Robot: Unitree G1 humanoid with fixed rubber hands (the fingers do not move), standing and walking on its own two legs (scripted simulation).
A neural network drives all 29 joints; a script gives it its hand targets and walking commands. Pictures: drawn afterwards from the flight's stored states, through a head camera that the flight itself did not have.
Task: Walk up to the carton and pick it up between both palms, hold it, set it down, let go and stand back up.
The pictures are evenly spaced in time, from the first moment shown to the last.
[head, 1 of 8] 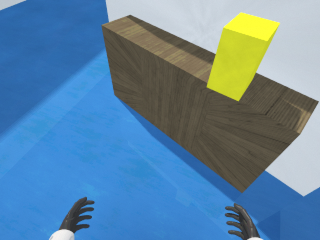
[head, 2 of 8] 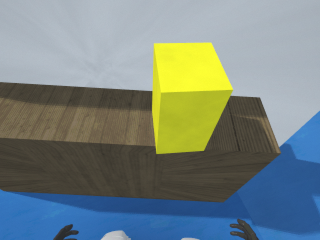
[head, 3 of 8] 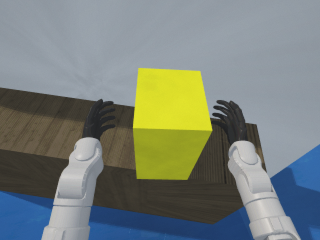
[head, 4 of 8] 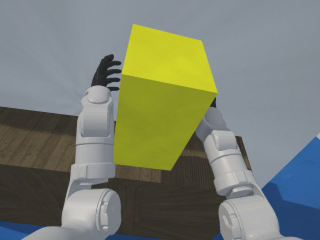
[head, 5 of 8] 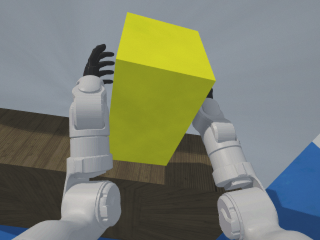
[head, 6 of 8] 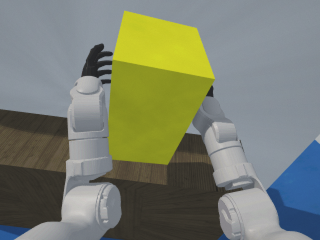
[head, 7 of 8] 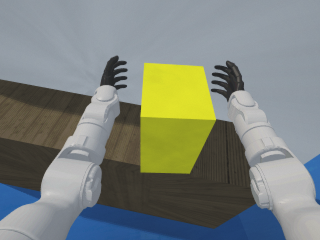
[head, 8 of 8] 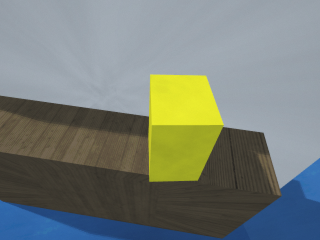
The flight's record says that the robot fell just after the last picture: no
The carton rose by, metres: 0.20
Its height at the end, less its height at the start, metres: +0.00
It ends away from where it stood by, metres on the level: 0.01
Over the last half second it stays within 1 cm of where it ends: yes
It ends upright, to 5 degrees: yes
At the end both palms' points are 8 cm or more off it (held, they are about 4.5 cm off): yes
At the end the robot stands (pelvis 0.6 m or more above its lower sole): yes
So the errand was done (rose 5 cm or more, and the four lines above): yes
